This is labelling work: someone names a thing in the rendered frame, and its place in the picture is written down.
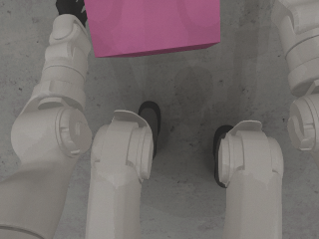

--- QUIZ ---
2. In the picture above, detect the robot shin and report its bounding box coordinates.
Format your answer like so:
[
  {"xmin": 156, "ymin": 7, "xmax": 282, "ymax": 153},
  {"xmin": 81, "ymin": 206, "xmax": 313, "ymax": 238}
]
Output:
[
  {"xmin": 222, "ymin": 120, "xmax": 284, "ymax": 184},
  {"xmin": 91, "ymin": 110, "xmax": 153, "ymax": 166}
]

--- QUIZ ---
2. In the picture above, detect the robot right forearm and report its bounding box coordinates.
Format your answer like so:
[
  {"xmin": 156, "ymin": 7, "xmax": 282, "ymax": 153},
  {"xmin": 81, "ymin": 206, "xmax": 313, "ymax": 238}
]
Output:
[{"xmin": 270, "ymin": 0, "xmax": 319, "ymax": 98}]

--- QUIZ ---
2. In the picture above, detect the left robot upper arm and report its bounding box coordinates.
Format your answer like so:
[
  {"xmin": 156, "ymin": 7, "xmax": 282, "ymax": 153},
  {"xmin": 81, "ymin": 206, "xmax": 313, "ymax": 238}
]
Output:
[{"xmin": 0, "ymin": 106, "xmax": 92, "ymax": 239}]

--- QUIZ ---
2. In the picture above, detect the robot right shin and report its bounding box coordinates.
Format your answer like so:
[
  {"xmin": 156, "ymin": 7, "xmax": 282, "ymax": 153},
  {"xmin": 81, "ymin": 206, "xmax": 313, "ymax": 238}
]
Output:
[{"xmin": 222, "ymin": 120, "xmax": 284, "ymax": 184}]

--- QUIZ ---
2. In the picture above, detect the carton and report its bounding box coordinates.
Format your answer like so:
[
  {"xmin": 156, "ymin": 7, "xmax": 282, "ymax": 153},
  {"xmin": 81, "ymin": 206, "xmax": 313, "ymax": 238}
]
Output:
[{"xmin": 84, "ymin": 0, "xmax": 220, "ymax": 58}]

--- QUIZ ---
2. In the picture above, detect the robot left shin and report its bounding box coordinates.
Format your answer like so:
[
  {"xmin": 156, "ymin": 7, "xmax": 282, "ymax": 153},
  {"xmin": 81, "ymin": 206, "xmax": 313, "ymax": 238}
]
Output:
[{"xmin": 91, "ymin": 110, "xmax": 153, "ymax": 166}]

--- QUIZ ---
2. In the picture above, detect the robot left forearm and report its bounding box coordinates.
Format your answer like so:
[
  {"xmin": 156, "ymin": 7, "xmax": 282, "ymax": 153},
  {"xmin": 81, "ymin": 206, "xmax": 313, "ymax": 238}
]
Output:
[{"xmin": 11, "ymin": 14, "xmax": 92, "ymax": 151}]

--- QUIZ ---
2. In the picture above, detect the robot left hand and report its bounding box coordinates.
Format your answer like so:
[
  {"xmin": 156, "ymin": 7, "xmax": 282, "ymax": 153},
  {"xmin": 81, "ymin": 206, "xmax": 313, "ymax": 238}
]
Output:
[{"xmin": 55, "ymin": 0, "xmax": 88, "ymax": 28}]

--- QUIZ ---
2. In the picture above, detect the right robot upper arm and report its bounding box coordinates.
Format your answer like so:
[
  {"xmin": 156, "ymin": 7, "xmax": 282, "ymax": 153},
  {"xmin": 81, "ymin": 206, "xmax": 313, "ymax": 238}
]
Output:
[{"xmin": 287, "ymin": 93, "xmax": 319, "ymax": 169}]

